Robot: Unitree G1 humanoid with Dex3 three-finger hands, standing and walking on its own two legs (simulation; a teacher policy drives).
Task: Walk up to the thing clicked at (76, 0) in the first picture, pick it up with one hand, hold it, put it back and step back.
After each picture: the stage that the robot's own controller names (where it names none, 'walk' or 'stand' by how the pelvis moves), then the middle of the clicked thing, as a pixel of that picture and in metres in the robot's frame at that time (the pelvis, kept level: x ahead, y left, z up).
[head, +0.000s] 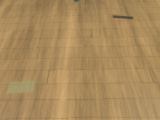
stand; out of the picture +2.38 +0.19 -0.65
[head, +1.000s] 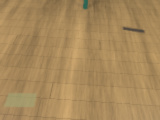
walk; (85, 0) +2.21 +0.11 -0.63
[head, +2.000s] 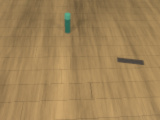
walk; (67, 23) +1.53 +0.18 -0.63
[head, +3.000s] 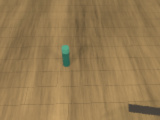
walk; (65, 56) +0.97 +0.18 -0.64
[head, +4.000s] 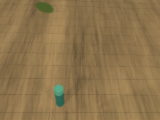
walk; (59, 96) +0.60 +0.18 -0.64
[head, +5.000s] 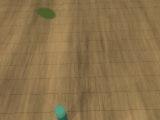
walk; (62, 116) +0.43 +0.21 -0.63
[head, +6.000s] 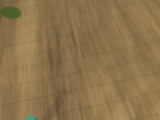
stand; out of the picture +0.30 +0.40 -0.62
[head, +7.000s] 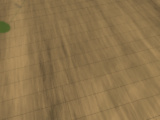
stand; out of the picture +0.28 +0.39 -0.65
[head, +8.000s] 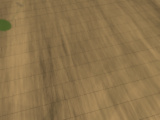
stand; out of the picture +0.30 +0.40 -0.65
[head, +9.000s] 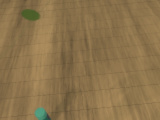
stand; (44, 118) +0.39 +0.37 -0.65
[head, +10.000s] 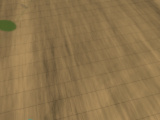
stand; out of the picture +0.36 +0.38 -0.65
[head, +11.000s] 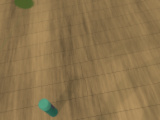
stand; (49, 108) +0.39 +0.36 -0.61
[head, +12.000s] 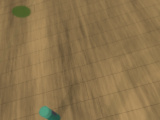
walk; (50, 115) +0.35 +0.40 -0.63
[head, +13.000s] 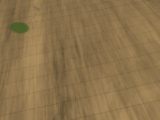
stand; out of the picture +0.33 +0.41 -0.64
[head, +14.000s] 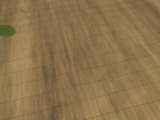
stand; out of the picture +0.31 +0.40 -0.65
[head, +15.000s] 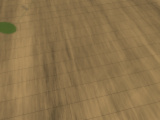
stand; out of the picture +0.29 +0.38 -0.66
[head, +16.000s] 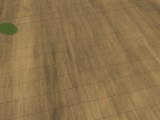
stand; out of the picture +0.28 +0.38 -0.66
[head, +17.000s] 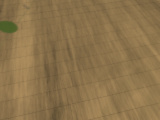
go down; out of the picture +0.28 +0.38 -0.66
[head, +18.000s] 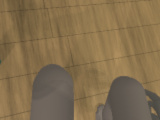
go down; out of the picture +0.33 +0.44 -0.25
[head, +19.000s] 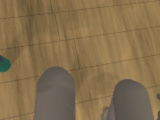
approach; out of the picture +0.32 +0.44 -0.25
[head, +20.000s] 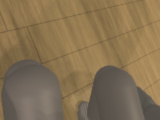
close in; out of the picture +0.25 +0.48 -0.15
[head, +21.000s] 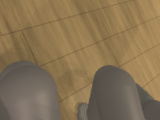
close; out of the picture +0.25 +0.44 -0.13
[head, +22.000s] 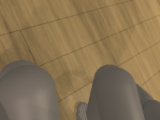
close; out of the picture +0.25 +0.44 -0.13
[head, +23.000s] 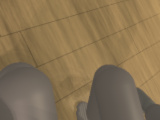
lift; out of the picture +0.29 +0.42 -0.14
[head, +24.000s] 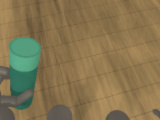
lift; (23, 78) +0.32 +0.22 +0.03
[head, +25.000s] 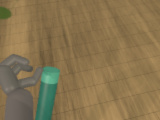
hold; (46, 96) +0.34 +0.19 -0.15
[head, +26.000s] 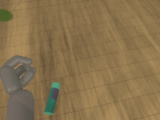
hold; (52, 97) +0.57 +0.28 -0.70
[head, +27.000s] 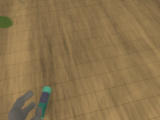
crouch; (43, 102) +0.56 +0.37 -0.71
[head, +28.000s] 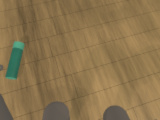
crouch; (15, 60) +0.58 +0.47 -0.54
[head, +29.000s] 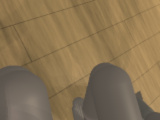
lower; out of the picture +0.50 +0.66 -0.25
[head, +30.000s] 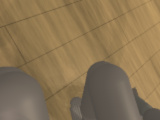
lower; out of the picture +0.46 +0.74 -0.24
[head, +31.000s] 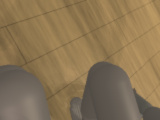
lower; out of the picture +0.44 +0.81 -0.24
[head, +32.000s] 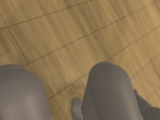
lower; out of the picture +0.43 +0.86 -0.24
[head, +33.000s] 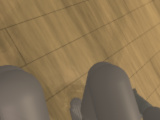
lower; out of the picture +0.42 +0.92 -0.24
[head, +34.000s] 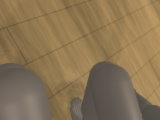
open; out of the picture +0.41 +0.96 -0.24
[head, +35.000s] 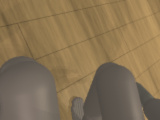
stand; out of the picture +0.42 +0.99 -0.25
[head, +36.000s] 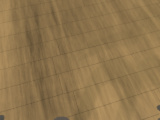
stand; out of the picture +0.61 +0.91 -0.60
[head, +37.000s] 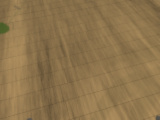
stand; out of the picture +0.63 +0.92 -0.68
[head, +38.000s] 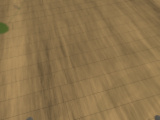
stand; out of the picture +0.61 +0.95 -0.69
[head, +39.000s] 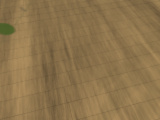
stand; out of the picture +0.62 +0.95 -0.73
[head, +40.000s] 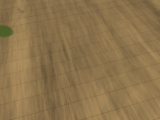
stand; out of the picture +0.61 +0.97 -0.75
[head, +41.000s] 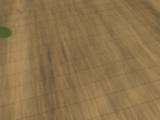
stand; out of the picture +0.59 +0.99 -0.75
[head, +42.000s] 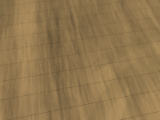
walk; out of the picture +0.83 +0.91 -0.72
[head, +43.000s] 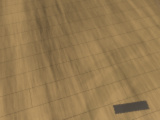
walk; out of the picture +0.96 +1.04 -0.72
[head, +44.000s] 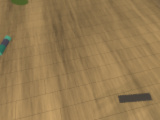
stand; (3, 45) +1.24 +1.00 -0.73
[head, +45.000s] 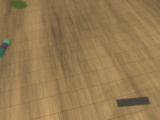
stand; (2, 49) +1.23 +0.99 -0.75
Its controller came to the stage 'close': yes
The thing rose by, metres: 0.68
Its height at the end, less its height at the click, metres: -0.09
